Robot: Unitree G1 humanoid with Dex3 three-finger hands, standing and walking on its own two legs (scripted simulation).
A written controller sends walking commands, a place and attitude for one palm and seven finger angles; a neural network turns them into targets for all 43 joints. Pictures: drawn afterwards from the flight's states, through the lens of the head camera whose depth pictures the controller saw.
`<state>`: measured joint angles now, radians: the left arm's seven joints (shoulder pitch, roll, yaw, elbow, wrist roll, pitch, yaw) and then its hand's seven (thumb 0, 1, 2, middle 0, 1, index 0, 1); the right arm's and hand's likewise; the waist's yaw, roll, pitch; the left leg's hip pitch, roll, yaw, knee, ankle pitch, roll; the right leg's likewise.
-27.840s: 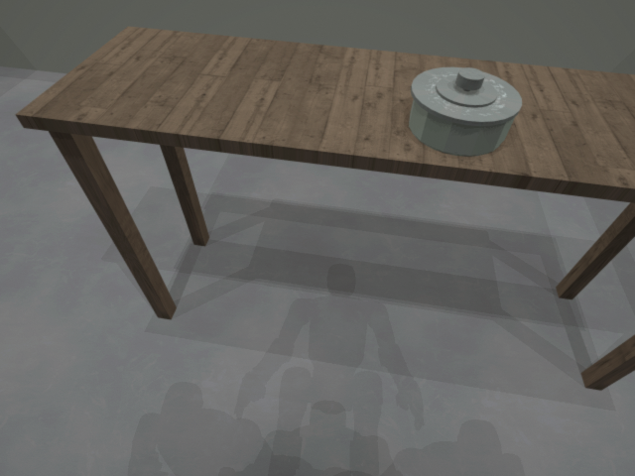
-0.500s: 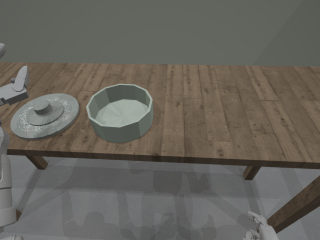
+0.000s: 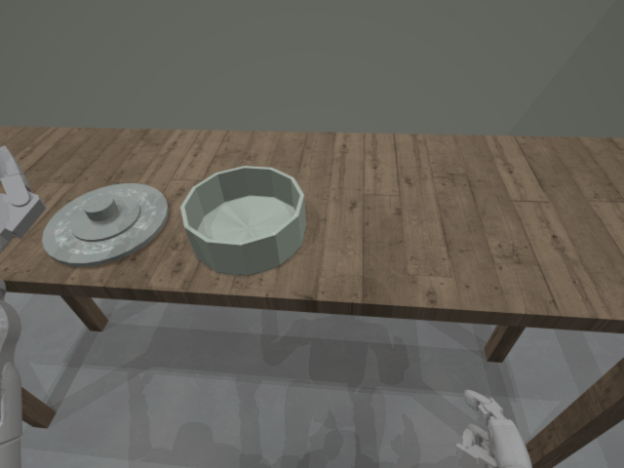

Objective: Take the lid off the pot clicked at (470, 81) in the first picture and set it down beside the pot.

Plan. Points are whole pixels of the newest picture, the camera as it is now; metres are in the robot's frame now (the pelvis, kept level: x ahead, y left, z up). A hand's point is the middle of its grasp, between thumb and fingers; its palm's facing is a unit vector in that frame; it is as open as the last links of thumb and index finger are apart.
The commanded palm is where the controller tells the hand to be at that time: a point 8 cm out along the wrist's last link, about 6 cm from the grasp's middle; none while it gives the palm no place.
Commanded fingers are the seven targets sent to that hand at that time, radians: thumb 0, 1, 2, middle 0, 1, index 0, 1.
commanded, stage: draw the hand back to the body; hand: left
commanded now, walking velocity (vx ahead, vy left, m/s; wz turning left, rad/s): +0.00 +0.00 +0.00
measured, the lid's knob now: (100, 207) +0.44 +0.41 +0.09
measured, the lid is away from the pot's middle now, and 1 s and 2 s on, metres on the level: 0.24 0.24 0.24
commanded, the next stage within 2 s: step back with the hand held close in 0.62 s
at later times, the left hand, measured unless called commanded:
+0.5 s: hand (0, 269) +0.18 +0.26 +0.27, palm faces +0.49 -0.81 -0.32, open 7.4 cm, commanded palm +0.12 +0.30 +0.27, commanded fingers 0.00 0.90 0.90 -0.20 -0.30 -0.20 -0.30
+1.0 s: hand out of the picture +0.18 +0.27 +0.25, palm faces +0.42 -0.79 -0.45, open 7.4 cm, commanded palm +0.11 +0.33 +0.27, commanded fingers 0.00 0.90 0.90 -0.20 -0.30 -0.20 -0.30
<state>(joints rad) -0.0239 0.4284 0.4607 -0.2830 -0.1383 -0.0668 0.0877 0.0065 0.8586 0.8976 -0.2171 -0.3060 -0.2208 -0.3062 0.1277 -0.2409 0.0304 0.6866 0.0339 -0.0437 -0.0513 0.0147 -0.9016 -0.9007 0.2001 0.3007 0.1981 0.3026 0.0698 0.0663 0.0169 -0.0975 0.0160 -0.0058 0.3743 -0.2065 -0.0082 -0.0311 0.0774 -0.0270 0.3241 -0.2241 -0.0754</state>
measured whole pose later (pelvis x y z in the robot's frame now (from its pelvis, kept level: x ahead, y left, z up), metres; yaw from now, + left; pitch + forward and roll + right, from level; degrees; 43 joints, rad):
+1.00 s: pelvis -0.02 +0.05 +0.00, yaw +0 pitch +1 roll -2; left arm 0.44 0.46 0.49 -0.73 -0.09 -0.17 0.11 0.01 0.89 0.90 -0.21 -0.30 -0.21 -0.30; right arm 0.17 -0.24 0.00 0.57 0.04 0.03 -0.05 0.01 -0.90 -0.90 0.20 0.30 0.20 0.30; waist 0.00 0.03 -0.01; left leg -0.28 -0.02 0.01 0.48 -0.21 0.05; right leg -0.20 0.04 -0.02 0.40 -0.21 -0.01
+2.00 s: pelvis -0.14 +0.09 -0.02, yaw -1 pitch +4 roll -5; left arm 0.40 0.54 0.60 -0.79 -0.10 -0.24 0.17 0.00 0.88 0.90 -0.21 -0.30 -0.22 -0.30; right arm 0.18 -0.19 -0.01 0.58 0.00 -0.03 -0.05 0.01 -0.90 -0.90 0.20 0.30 0.20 0.30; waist 0.00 0.01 -0.06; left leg -0.57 -0.01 0.03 0.55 -0.14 0.03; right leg -0.26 0.04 -0.02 0.45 -0.27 -0.04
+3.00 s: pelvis -0.33 +0.20 -0.02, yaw +0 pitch -1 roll -2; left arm 0.37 0.53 0.54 -0.81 -0.07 -0.17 0.13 0.01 0.88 0.90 -0.22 -0.30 -0.22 -0.30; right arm 0.25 -0.17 0.02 0.68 0.02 -0.03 -0.03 0.01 -0.90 -0.90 0.20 0.30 0.20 0.30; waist 0.03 -0.02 -0.04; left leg -0.46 0.06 0.02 0.95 -0.45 0.00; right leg -0.24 0.05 -0.12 0.54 -0.28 -0.07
